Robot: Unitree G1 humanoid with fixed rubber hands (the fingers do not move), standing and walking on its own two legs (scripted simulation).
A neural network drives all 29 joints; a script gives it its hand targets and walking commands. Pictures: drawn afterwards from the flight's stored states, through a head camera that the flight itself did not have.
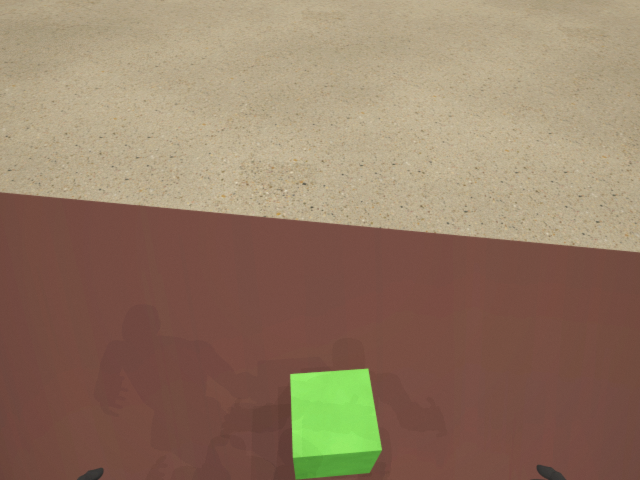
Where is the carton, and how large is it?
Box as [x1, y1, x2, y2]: [290, 369, 381, 479]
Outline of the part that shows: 367,369 290,374 292,445 296,479 369,472 381,450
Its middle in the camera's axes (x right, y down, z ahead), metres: +0.03 +0.50 +1.07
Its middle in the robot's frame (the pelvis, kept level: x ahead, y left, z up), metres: +0.38 -0.04 -0.66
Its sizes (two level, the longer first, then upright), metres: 0.210 0.200 0.250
